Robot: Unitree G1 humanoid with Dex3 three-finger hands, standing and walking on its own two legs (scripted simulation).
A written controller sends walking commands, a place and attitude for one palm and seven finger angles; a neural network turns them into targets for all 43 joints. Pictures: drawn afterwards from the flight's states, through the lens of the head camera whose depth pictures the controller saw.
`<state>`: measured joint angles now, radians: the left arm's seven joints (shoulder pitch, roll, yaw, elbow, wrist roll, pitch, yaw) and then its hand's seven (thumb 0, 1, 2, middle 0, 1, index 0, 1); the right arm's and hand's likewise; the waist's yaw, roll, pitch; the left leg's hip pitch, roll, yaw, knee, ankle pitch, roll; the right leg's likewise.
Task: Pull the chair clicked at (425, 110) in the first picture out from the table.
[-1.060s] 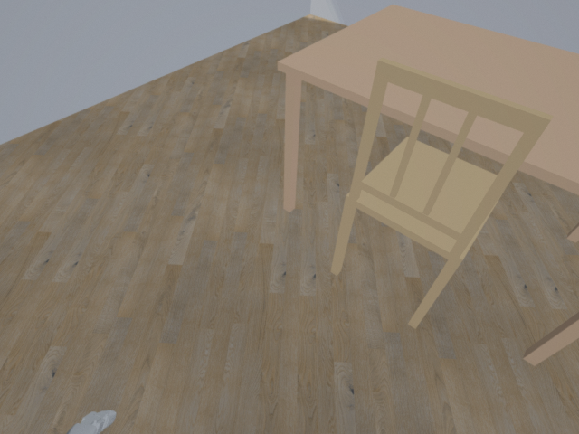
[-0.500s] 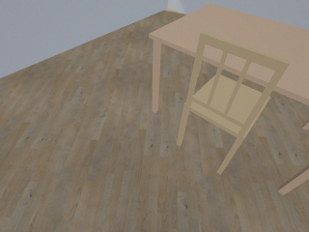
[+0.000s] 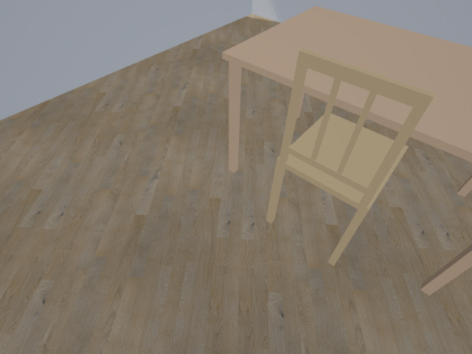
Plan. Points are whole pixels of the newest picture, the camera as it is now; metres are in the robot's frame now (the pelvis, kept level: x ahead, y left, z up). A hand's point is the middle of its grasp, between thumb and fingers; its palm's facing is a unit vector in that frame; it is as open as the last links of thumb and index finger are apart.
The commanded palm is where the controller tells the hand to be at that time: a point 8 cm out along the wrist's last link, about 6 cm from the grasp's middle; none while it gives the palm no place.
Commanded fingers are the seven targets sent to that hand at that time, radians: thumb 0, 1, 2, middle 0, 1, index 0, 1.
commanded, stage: look at it before walking up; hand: left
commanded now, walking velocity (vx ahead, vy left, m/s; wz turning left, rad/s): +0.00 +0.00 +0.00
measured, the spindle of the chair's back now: (324, 123) +0.81 -0.25 -0.08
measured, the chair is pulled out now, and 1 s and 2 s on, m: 0.00 0.00 0.00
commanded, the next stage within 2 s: turn to face it in 0.48 s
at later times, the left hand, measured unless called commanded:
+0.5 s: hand out of the picture +0.08 +0.25 -0.15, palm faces -0.02 -0.94 -0.34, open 7.4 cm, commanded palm none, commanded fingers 0.00 0.90 0.90 -0.20 -0.30 -0.20 -0.30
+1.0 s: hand out of the picture +0.06 +0.18 -0.18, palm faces -0.13 -0.95 -0.28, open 7.4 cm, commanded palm none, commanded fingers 0.00 0.90 0.90 -0.20 -0.30 -0.20 -0.30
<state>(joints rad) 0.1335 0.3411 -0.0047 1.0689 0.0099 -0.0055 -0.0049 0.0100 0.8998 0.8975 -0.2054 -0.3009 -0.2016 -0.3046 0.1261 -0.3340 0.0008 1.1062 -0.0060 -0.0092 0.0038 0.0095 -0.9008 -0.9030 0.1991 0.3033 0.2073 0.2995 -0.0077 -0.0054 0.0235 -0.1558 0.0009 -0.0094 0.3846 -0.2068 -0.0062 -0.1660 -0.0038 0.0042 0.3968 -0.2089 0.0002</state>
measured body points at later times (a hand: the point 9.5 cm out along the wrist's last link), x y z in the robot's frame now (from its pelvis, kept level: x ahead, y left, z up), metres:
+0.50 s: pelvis +0.01 +0.00 +0.00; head +0.01 +0.00 +0.45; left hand +0.08 +0.30 -0.13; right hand +0.09 -0.30 -0.13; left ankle +0.00 +0.12 -0.74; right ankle +0.00 -0.12 -0.74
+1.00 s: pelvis -0.02 -0.03 -0.02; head +0.01 -0.06 +0.42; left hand +0.06 +0.23 -0.16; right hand +0.02 -0.29 -0.18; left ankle +0.00 +0.12 -0.74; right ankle -0.01 -0.11 -0.75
